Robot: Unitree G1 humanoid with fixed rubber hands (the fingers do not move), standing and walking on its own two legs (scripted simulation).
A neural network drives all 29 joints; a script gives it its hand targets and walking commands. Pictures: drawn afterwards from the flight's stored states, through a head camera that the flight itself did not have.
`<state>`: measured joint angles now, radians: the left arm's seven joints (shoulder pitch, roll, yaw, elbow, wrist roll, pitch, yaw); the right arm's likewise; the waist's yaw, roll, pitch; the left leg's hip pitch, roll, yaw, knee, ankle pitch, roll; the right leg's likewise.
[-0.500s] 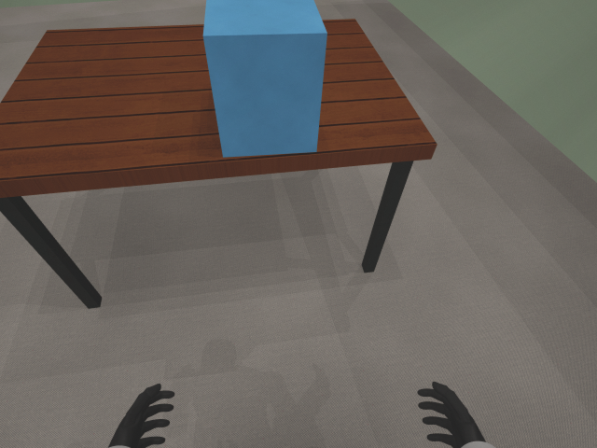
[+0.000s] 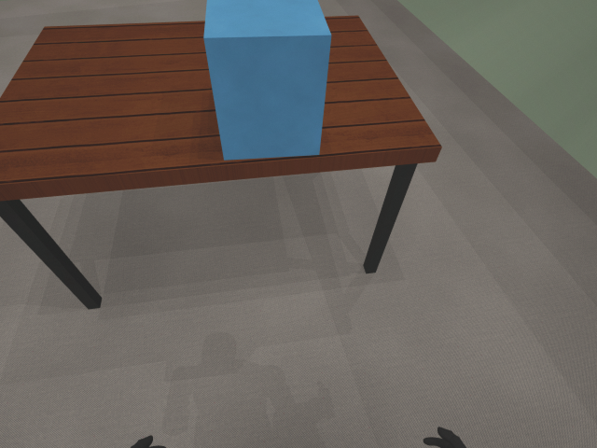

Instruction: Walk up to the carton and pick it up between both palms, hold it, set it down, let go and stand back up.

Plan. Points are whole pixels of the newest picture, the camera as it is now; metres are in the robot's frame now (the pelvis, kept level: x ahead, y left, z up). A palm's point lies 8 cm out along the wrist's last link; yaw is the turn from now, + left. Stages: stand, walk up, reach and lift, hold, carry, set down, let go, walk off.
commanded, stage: stand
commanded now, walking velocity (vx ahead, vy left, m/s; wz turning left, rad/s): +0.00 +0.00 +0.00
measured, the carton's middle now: (266, 71) +0.88 +0.07 +0.03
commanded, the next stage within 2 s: none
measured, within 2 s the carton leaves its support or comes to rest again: neither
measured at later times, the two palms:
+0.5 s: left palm out of the picture +0.02 +0.24 -0.13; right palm out of the picture +0.04 -0.22 -0.13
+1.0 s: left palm out of the picture -0.04 +0.21 -0.14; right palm out of the picture -0.03 -0.19 -0.13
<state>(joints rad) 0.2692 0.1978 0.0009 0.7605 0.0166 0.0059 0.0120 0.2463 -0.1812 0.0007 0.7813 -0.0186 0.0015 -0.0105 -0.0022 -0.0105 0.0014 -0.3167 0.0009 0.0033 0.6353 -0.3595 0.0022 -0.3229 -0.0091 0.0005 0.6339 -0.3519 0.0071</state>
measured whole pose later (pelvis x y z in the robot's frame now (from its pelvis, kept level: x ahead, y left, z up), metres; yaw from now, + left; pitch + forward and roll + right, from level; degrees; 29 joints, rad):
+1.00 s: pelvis +0.00 +0.01 +0.02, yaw +0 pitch -2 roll +0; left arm 0.31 0.11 0.01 1.16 0.01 0.00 0.05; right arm 0.30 -0.10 0.00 1.17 -0.01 -0.01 -0.04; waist 0.00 -0.02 0.06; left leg -0.15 -0.02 0.01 0.45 -0.27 0.02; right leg -0.15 -0.03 0.00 0.45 -0.26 0.03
